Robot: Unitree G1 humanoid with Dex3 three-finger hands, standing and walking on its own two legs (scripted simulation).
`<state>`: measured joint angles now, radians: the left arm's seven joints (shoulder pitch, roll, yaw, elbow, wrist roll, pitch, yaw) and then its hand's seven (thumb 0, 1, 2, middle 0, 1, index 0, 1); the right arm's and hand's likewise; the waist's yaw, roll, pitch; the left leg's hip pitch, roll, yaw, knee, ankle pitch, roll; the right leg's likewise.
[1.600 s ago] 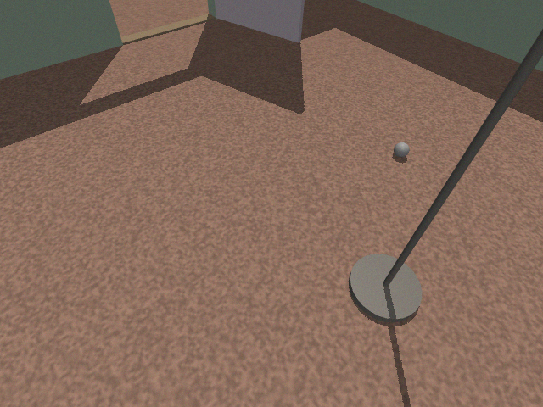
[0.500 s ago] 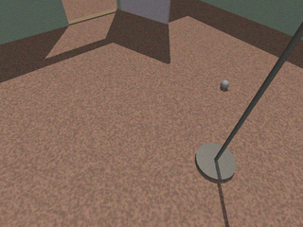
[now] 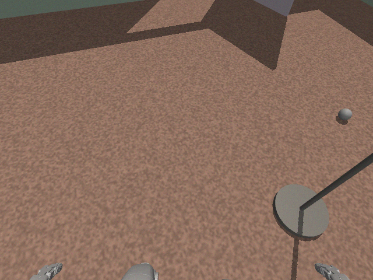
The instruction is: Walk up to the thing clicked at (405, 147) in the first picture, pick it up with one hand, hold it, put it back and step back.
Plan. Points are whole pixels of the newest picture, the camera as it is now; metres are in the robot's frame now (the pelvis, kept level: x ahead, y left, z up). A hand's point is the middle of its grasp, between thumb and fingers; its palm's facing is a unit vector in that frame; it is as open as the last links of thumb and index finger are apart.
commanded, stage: walk up
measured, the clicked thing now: (345, 114) +1.20 -1.17 -0.72
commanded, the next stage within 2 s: stand in 1.42 s
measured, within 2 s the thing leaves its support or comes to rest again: neither
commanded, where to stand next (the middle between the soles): +0.07 -0.01 m, yaw +17 degrees
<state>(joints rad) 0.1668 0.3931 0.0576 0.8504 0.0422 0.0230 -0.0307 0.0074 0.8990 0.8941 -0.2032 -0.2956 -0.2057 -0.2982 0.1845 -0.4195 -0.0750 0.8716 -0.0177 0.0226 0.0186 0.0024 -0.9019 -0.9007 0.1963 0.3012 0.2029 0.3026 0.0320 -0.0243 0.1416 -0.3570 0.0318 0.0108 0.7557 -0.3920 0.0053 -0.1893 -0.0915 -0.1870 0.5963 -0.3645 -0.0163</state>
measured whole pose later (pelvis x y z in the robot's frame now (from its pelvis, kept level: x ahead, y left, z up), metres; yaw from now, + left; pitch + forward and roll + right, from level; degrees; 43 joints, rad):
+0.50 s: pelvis +0.00 -0.02 -0.01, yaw +12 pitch -3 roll +0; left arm 0.27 0.38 0.06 0.88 0.03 0.00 -0.01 0.01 0.90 0.89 -0.20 -0.30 -0.20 -0.30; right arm 0.19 -0.41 -0.05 0.82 -0.01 0.04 -0.02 0.00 -0.90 -0.90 0.20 0.30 0.21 0.30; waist 0.05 0.04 0.11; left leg -0.46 -0.07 -0.10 1.03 -0.50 0.01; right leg -0.27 -0.07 -0.04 0.68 -0.36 0.01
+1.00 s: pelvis -0.01 -0.01 -0.01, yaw +19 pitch -3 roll -2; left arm 0.21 0.38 0.02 0.92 0.01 -0.01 -0.01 0.01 0.90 0.89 -0.20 -0.30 -0.20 -0.30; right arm 0.18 -0.38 -0.02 0.91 0.01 0.00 -0.01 0.00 -0.90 -0.90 0.20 0.30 0.21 0.30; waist 0.01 0.01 0.09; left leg -0.31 0.00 -0.07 0.71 -0.36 0.00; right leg -0.26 -0.03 -0.05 0.63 -0.31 0.02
